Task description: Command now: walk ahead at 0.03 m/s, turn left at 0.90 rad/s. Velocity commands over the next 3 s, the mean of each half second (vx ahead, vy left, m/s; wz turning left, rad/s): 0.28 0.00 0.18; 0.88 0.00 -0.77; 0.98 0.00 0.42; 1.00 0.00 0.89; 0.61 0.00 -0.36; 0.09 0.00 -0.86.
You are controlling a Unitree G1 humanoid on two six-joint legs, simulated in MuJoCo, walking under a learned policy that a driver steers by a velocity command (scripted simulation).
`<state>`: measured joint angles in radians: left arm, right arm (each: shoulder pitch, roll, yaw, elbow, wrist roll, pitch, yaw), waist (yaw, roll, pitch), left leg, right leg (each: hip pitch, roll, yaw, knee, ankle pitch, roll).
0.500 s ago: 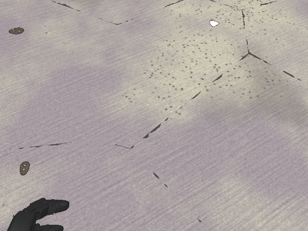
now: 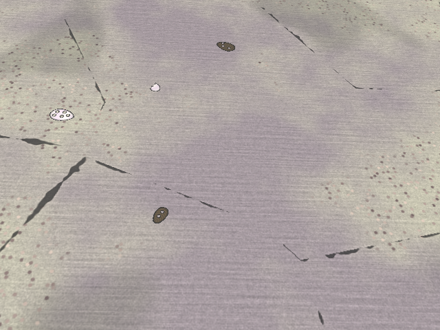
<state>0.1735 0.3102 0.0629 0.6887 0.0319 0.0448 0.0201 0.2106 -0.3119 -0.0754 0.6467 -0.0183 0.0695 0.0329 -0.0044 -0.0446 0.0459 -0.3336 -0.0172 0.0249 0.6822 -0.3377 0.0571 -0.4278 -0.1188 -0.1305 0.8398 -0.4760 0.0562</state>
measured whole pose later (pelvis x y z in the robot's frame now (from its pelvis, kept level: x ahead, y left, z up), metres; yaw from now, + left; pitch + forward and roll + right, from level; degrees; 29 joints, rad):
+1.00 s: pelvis +0.40 -0.09 -0.01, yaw -23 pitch +3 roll +2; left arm 0.45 0.35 0.08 0.87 0.00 -0.07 -0.01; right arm 0.04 -0.30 -0.01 0.61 -0.05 -0.07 0.00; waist 0.07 -0.02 0.03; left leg -0.56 -0.02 0.02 0.66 -0.14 0.00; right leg -0.03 0.11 0.24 0.92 -0.41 -0.12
